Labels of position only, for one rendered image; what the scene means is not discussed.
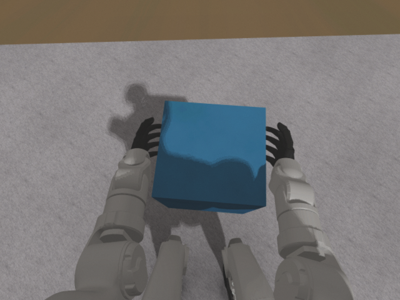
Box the right robot hand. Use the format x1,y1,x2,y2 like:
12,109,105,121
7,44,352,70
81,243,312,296
266,122,294,167

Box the robot right upper arm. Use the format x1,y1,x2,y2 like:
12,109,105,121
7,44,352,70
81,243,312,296
273,256,354,300

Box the robot left upper arm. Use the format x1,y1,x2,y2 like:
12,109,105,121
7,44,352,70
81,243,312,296
45,240,148,300

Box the robot right forearm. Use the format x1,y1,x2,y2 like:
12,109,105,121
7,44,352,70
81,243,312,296
269,158,354,294

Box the left robot thigh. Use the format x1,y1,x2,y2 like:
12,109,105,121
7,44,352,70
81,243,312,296
141,240,189,300

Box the robot thigh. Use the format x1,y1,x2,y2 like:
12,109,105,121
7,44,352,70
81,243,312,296
141,240,189,300
221,242,275,300

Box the robot left forearm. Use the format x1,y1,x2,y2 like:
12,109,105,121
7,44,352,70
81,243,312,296
74,148,152,288

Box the carton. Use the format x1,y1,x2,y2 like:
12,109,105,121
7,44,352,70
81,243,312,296
151,101,266,214

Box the right robot thigh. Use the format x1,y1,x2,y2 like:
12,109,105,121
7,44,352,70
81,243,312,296
221,242,275,300

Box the left robot hand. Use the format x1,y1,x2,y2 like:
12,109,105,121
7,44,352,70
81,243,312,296
131,117,162,158

